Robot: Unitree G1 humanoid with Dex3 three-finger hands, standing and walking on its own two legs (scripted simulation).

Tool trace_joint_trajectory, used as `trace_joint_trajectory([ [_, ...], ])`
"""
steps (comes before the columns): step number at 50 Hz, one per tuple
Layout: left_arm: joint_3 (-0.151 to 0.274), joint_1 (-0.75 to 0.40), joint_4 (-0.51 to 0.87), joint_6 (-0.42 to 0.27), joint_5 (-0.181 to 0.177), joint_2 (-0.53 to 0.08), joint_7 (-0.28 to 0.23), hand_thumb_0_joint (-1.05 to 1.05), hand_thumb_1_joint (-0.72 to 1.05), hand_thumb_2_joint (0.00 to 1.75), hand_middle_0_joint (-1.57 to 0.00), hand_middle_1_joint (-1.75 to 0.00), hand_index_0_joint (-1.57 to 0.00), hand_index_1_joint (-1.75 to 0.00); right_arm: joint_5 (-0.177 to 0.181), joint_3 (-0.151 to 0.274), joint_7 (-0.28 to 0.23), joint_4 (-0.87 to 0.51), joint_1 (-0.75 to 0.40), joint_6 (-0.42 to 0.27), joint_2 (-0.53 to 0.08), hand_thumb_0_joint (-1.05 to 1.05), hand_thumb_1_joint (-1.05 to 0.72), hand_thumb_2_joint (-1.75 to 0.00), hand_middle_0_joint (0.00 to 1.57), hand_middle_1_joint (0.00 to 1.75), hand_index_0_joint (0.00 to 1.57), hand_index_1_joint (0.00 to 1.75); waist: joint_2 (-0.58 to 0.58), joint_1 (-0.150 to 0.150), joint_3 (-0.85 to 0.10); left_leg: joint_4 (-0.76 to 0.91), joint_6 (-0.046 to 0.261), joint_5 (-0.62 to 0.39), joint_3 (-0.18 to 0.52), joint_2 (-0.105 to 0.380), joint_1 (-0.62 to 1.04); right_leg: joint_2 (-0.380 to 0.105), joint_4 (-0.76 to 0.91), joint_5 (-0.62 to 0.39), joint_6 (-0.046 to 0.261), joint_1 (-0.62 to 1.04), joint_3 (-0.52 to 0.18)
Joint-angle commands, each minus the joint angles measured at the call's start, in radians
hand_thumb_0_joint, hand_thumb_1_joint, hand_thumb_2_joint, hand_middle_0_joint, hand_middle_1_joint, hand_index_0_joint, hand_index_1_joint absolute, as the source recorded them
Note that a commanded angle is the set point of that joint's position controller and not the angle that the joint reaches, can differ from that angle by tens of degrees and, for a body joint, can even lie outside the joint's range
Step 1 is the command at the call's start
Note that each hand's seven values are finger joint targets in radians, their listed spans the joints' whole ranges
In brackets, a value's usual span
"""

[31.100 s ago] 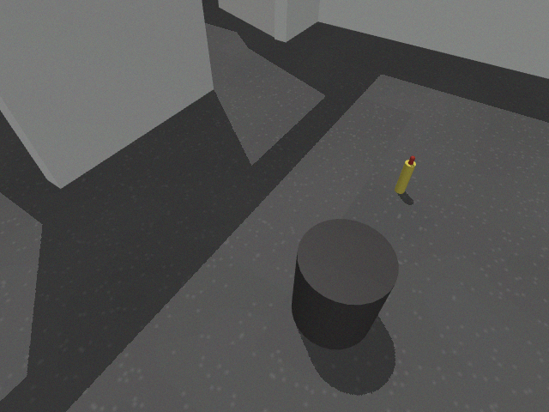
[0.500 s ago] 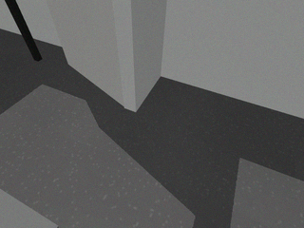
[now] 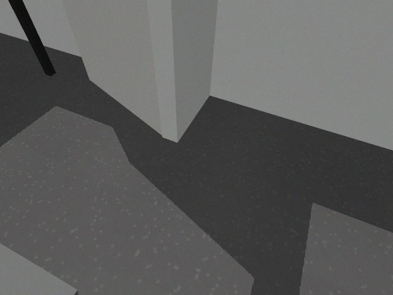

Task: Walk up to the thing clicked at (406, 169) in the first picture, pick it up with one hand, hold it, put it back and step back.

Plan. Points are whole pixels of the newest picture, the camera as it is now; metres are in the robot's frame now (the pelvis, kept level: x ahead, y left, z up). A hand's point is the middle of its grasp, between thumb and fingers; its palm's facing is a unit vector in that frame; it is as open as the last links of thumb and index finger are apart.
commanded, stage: stand
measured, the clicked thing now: out of the picture -0.53 -0.72 -0.67
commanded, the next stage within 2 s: walk up in 0.34 s
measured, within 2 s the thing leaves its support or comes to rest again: neither
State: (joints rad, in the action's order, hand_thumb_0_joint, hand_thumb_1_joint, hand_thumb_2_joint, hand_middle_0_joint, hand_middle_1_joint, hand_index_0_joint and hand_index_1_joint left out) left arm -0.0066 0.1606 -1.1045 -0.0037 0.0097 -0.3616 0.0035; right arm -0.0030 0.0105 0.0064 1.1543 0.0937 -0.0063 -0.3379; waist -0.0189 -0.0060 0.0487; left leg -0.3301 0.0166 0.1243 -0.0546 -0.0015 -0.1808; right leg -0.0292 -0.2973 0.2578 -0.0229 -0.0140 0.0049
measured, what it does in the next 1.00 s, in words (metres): steps to the right, turning left: right foot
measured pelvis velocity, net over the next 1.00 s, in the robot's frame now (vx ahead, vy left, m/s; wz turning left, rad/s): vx -0.01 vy -0.11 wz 0.69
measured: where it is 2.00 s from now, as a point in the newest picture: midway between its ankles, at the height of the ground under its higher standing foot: outside the picture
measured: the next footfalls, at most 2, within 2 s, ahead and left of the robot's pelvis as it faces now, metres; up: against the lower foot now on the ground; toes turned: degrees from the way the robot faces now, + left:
right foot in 0.60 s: +0.03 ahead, -0.16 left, +0.00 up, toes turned +21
left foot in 1.12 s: -0.05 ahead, +0.04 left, +0.00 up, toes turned +50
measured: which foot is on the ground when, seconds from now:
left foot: down 0.00-0.62, up 0.64-1.00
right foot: down 0.00-0.36, up 0.38-0.58, down 0.60-1.00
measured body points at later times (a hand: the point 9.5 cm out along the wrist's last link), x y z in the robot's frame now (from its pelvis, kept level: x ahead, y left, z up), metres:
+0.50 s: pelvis -0.02 -0.03 +0.00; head +0.04 -0.01 +0.44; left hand +0.07 +0.30 -0.12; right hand +0.07 -0.33 -0.13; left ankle +0.03 +0.11 -0.75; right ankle -0.05 -0.15 -0.71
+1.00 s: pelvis -0.01 -0.11 -0.01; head +0.01 -0.08 +0.44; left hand -0.15 +0.19 -0.12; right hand +0.27 -0.30 -0.12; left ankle -0.09 +0.02 -0.72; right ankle +0.00 -0.17 -0.75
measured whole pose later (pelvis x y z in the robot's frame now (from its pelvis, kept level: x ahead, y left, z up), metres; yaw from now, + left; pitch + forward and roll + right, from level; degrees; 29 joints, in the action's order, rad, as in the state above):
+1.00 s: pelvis -0.01 -0.11 -0.01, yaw +40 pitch -2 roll +0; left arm 0.09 0.23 -0.78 0.01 0.05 -0.38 0.04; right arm -0.03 0.08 0.07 0.81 0.25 0.09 -0.41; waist -0.02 0.05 0.11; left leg -0.76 0.01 0.32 -0.03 0.06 -0.35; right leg -0.04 -0.47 0.34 0.06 -0.11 0.32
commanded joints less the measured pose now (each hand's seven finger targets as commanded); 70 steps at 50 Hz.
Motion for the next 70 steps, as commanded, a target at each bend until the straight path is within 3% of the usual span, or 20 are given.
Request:
trace_joint_trajectory([
  [1, 0.043, -0.018, 0.058, -0.023, -0.001, -0.202, -0.018, 0.00, 0.90, 0.90, -0.20, -0.30, -0.20, -0.30, -0.003, 0.031, -0.015, -0.058, -0.034, -0.027, -0.217, 0.00, -0.90, -0.90, 0.20, 0.30, 0.20, 0.30, 0.006, -0.003, -0.092, 0.001, 0.010, -0.253, 0.128, 0.141, 0.126, -0.118, 0.047, -0.248, 0.032, -0.065, -0.070],
  [16, 0.045, -0.015, 0.059, -0.023, 0.001, -0.198, -0.015, 0.00, 0.90, 0.90, -0.20, -0.30, -0.20, -0.30, -0.003, 0.034, -0.015, -0.064, -0.041, -0.028, -0.228, 0.00, -0.90, -0.90, 0.20, 0.30, 0.20, 0.30, 0.035, 0.001, -0.094, 0.008, 0.010, -0.215, 0.130, 0.140, 0.144, -0.118, 0.061, -0.201, 0.039, -0.071, -0.076],
  [17, 0.119, -0.138, 0.134, 0.010, 0.000, -0.287, -0.003, 0.00, 0.90, 0.90, -0.20, -0.30, -0.20, -0.30, 0.002, 0.075, -0.010, -0.124, 0.068, -0.007, -0.296, 0.00, -0.90, -0.90, 0.20, 0.30, 0.20, 0.30, 0.033, -0.021, -0.012, 0.013, 0.059, -0.411, 0.316, 0.131, -0.015, -0.003, -0.216, -0.082, 0.028, -0.068, 0.077],
  [19, 0.119, -0.160, 0.192, 0.043, 0.010, -0.214, -0.001, 0.00, 0.90, 0.90, -0.20, -0.30, -0.20, -0.30, -0.009, 0.115, -0.025, -0.123, 0.193, -0.001, -0.354, 0.00, -0.90, -0.90, 0.20, 0.30, 0.20, 0.30, 0.148, -0.064, -0.010, 0.114, 0.175, -0.394, 0.630, 0.270, 0.117, 0.102, -0.435, 0.338, 0.018, -0.305, -0.026],
  [21, 0.113, -0.057, 0.213, 0.047, 0.012, -0.184, 0.005, 0.00, 0.90, 0.90, -0.20, -0.30, -0.20, -0.30, -0.013, 0.123, -0.039, -0.198, 0.099, -0.004, -0.341, 0.00, -0.90, -0.90, 0.20, 0.30, 0.20, 0.30, 0.143, 0.004, -0.098, 0.092, 0.237, -0.259, 0.627, 0.289, 0.178, 0.050, -0.626, 0.338, 0.020, -0.402, -0.109],
  [24, 0.118, -0.003, 0.234, 0.051, -0.001, -0.187, 0.023, 0.00, 0.90, 0.90, -0.20, -0.30, -0.20, -0.30, -0.022, 0.120, -0.043, -0.279, -0.004, 0.000, -0.283, 0.00, -0.90, -0.90, 0.20, 0.30, 0.20, 0.30, 0.160, 0.055, -0.155, 0.089, 0.111, -0.007, 0.450, 0.157, 0.044, 0.013, -0.538, 0.203, 0.047, -0.269, -0.108],
  [26, 0.126, -0.078, 0.291, 0.049, 0.004, -0.179, 0.031, 0.00, 0.90, 0.90, -0.20, -0.30, -0.20, -0.30, -0.035, 0.125, -0.035, -0.304, 0.040, 0.012, -0.296, 0.00, -0.90, -0.90, 0.20, 0.30, 0.20, 0.30, 0.156, 0.027, -0.148, 0.099, 0.102, 0.062, 0.510, 0.139, -0.055, 0.060, -0.371, 0.211, 0.059, -0.160, -0.094],
  [29, 0.143, 0.072, 0.281, 0.036, 0.002, -0.201, 0.011, 0.00, 0.90, 0.90, -0.20, -0.30, -0.20, -0.30, -0.037, 0.112, -0.019, -0.373, -0.019, 0.032, -0.257, 0.00, -0.90, -0.90, 0.20, 0.30, 0.20, 0.30, 0.103, 0.121, -0.135, -0.030, 0.044, 0.117, 0.449, 0.057, -0.270, 0.030, -0.050, 0.046, 0.082, 0.081, -0.090],
  [31, 0.171, -0.055, 0.335, 0.039, 0.030, -0.329, -0.003, 0.00, 0.90, 0.90, -0.20, -0.30, -0.20, -0.30, -0.037, 0.093, -0.013, -0.384, 0.112, 0.039, -0.174, 0.00, -0.90, -0.90, 0.20, 0.30, 0.20, 0.30, -0.236, 0.049, -0.084, -0.433, -0.054, 0.331, 0.221, -0.100, -0.423, -0.329, 0.126, 0.193, 0.152, -0.042, -0.402],
  [33, 0.174, -0.251, 0.400, 0.035, 0.039, -0.322, 0.005, 0.00, 0.90, 0.90, -0.20, -0.30, -0.20, -0.30, -0.046, 0.135, -0.001, -0.366, 0.195, 0.052, -0.274, 0.00, -0.90, -0.90, 0.20, 0.30, 0.20, 0.30, -0.176, -0.029, -0.018, -0.692, -0.068, 0.323, 0.156, -0.010, -0.322, -0.422, 0.180, 0.321, 0.274, -0.312, -0.396],
  [36, 0.137, -0.197, 0.372, 0.010, 0.029, -0.189, -0.003, 0.00, 0.90, 0.90, -0.20, -0.30, -0.20, -0.30, -0.036, 0.119, 0.035, -0.349, 0.225, 0.051, -0.233, 0.00, -0.90, -0.90, 0.20, 0.30, 0.20, 0.30, -0.078, -0.039, 0.007, -0.679, -0.030, 0.126, 0.191, -0.003, -0.330, -0.170, 0.043, -0.020, 0.083, -0.168, -0.094],
  [37, 0.147, -0.166, 0.370, 0.004, 0.032, -0.210, -0.006, 0.00, 0.90, 0.90, -0.20, -0.30, -0.20, -0.30, -0.035, 0.107, 0.040, -0.351, 0.261, 0.051, -0.215, 0.00, -0.90, -0.90, 0.20, 0.30, 0.20, 0.30, -0.107, -0.034, -0.009, -0.688, -0.027, 0.137, 0.157, -0.018, -0.357, -0.181, 0.011, -0.151, 0.058, -0.093, -0.065],
  [45, 0.180, 0.070, 0.397, -0.009, 0.040, -0.282, 0.018, 0.00, 0.90, 0.90, -0.20, -0.30, -0.20, -0.30, -0.035, 0.109, 0.055, -0.456, 0.077, 0.054, -0.244, 0.00, -0.90, -0.90, 0.20, 0.30, 0.20, 0.30, -0.118, 0.108, 0.030, -0.457, -0.021, 0.200, 0.044, 0.059, -0.406, -0.287, 0.018, -0.205, 0.078, 0.099, -0.014],
  [53, 0.187, 0.075, 0.443, -0.013, 0.046, -0.306, 0.024, 0.00, 0.90, 0.90, -0.20, -0.30, -0.20, -0.30, -0.024, 0.126, 0.057, -0.511, 0.103, 0.049, -0.236, 0.00, -0.90, -0.90, 0.20, 0.30, 0.20, 0.30, -0.067, 0.070, -0.042, -0.335, 0.027, 0.263, -0.016, 0.076, -0.237, -0.387, -0.103, -0.294, 0.146, 0.022, 0.077],
  [55, 0.176, 0.041, 0.464, -0.013, 0.038, -0.301, 0.028, 0.00, 0.90, 0.90, -0.20, -0.30, -0.20, -0.30, -0.027, 0.138, 0.046, -0.506, 0.204, 0.042, -0.249, 0.00, -0.90, -0.90, 0.20, 0.30, 0.20, 0.30, -0.013, -0.010, -0.090, -0.198, 0.061, 0.239, -0.036, 0.031, -0.011, -0.341, -0.280, -0.322, 0.106, -0.122, 0.170],
  [56, 0.166, 0.067, 0.472, -0.015, 0.026, -0.267, 0.029, 0.00, 0.90, 0.90, -0.20, -0.30, -0.20, -0.30, -0.036, 0.158, 0.035, -0.489, 0.294, 0.035, -0.286, 0.00, -0.90, -0.90, 0.20, 0.30, 0.20, 0.30, 0.089, -0.054, -0.146, -0.111, 0.114, 0.246, 0.043, 0.005, 0.194, -0.244, -0.520, -0.313, 0.046, -0.251, 0.228],
  [58, 0.142, 0.063, 0.505, -0.013, 0.018, -0.190, 0.043, 0.00, 0.90, 0.90, -0.20, -0.30, -0.20, -0.30, -0.049, 0.183, 0.008, -0.528, 0.284, 0.026, -0.403, 0.00, -0.90, -0.90, 0.20, 0.30, 0.20, 0.30, 0.331, -0.057, -0.109, 0.020, 0.319, 0.042, 0.692, 0.343, 0.325, 0.033, -0.823, 0.376, -0.052, -0.693, 0.157],
  [59, 0.150, -0.006, 0.507, -0.011, 0.036, -0.259, 0.041, 0.00, 0.90, 0.90, -0.20, -0.30, -0.20, -0.30, -0.027, 0.185, 0.003, -0.530, 0.276, 0.024, -0.394, 0.00, -0.90, -0.90, 0.20, 0.30, 0.20, 0.30, 0.210, -0.067, -0.077, 0.032, 0.355, 0.030, 0.725, 0.399, 0.205, -0.061, -0.839, 0.402, -0.021, -0.630, -0.004],
  [63, 0.132, 0.160, 0.427, 0.006, 0.011, -0.258, 0.045, 0.00, 0.90, 0.90, -0.20, -0.30, -0.20, -0.30, -0.005, 0.131, -0.014, -0.559, 0.174, -0.003, -0.310, 0.00, -0.90, -0.90, 0.20, 0.30, 0.20, 0.30, 0.122, 0.024, -0.013, -0.054, 0.162, -0.065, 0.287, 0.158, 0.066, -0.085, -0.739, 0.207, 0.010, -0.541, -0.016],
  [70, 0.120, 0.131, 0.443, -0.020, -0.015, -0.237, -0.011, 0.00, 0.90, 0.90, -0.20, -0.30, -0.20, -0.30, -0.044, 0.145, 0.001, -0.597, 0.197, -0.002, -0.321, 0.00, -0.90, -0.90, 0.20, 0.30, 0.20, 0.30, 0.223, -0.012, -0.015, -0.168, 0.181, -0.592, 0.321, 0.087, -0.104, -0.010, -0.524, 0.102, 0.015, -0.362, 0.069],
])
